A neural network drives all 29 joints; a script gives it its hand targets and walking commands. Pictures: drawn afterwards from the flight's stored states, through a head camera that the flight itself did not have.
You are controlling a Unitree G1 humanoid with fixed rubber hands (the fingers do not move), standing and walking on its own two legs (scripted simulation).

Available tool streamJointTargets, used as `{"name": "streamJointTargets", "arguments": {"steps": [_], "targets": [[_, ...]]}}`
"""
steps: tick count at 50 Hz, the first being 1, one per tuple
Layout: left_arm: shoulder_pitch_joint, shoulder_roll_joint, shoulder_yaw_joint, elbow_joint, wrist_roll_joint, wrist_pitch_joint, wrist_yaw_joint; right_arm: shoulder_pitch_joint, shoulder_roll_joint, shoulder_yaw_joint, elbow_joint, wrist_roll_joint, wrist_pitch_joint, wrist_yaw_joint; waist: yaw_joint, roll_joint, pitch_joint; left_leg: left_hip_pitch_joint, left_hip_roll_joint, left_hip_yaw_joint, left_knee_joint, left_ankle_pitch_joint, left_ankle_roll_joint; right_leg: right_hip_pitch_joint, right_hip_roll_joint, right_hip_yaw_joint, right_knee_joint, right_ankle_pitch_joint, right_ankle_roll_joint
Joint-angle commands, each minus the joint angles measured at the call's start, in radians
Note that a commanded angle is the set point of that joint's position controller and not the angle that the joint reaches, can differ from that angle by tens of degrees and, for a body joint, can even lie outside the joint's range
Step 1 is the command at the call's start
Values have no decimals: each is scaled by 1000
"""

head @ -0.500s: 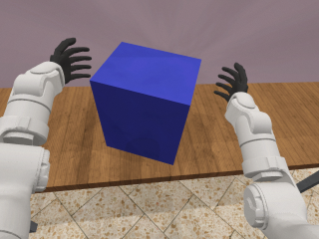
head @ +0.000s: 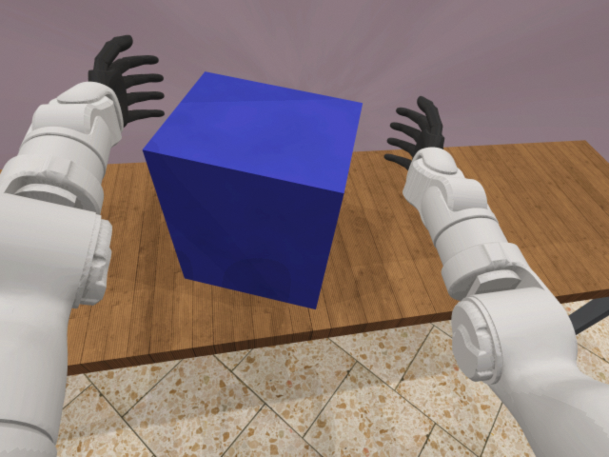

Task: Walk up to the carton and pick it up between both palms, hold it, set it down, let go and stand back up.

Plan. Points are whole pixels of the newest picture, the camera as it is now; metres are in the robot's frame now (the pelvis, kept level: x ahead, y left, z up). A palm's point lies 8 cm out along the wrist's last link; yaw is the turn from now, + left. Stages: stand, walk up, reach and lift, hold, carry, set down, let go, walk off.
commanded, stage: reach and lift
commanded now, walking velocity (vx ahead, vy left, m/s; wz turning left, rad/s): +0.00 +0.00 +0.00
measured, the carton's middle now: (264, 199) +0.48 -0.02 +0.05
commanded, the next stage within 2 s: none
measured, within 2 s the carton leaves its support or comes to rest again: neither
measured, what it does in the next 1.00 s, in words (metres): stands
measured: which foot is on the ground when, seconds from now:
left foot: down 0.00-1.00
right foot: down 0.00-1.00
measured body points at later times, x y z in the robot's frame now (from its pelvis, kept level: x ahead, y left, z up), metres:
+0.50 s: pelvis -0.01 +0.00 -0.01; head +0.07 +0.05 +0.43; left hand +0.52 +0.15 +0.08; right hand +0.41 -0.20 +0.07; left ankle +0.02 +0.12 -0.74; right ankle +0.02 -0.15 -0.74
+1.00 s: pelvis +0.00 +0.01 -0.02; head +0.09 +0.05 +0.42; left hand +0.52 +0.14 +0.06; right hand +0.42 -0.20 +0.05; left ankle +0.02 +0.12 -0.74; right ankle +0.02 -0.15 -0.74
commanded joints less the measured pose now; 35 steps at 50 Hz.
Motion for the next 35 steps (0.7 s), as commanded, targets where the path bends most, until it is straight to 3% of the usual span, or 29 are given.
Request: {"name": "streamJointTargets", "arguments": {"steps": [1, 11, 18, 28, 35], "targets": [[-619, 154, 10, -131, 1, -114, 5, -628, -197, -8, -177, -14, -107, 1, -20, 204, -698, 442, -67, 18, 21, 277, -46, 175, 76, -94, 41, 429, -61], [-585, 81, -27, -65, 27, -233, 4, -573, -139, -20, -71, -29, -204, 2, -17, 256, -695, 412, -75, 14, 43, 227, -59, 77, 70, -104, 42, 349, -64], [-572, 41, -35, -98, 30, -317, 28, -556, -122, -83, -104, -99, -273, 6, -21, 295, -803, 384, -69, 14, 83, 210, -79, -2, 68, -110, 82, 295, -65], [-521, -5, 20, -120, 90, -380, 34, -474, -83, -147, -105, -194, -362, -2, -20, 331, -907, 351, -58, 13, 168, 284, -105, -40, 63, -109, 163, 345, -54], [-488, -33, 60, -158, 140, -394, 39, -430, -83, -153, -70, -193, -413, 0, 5, 371, -922, 407, -50, 5, 224, 395, -136, -101, 72, -121, 188, 365, -49]]}}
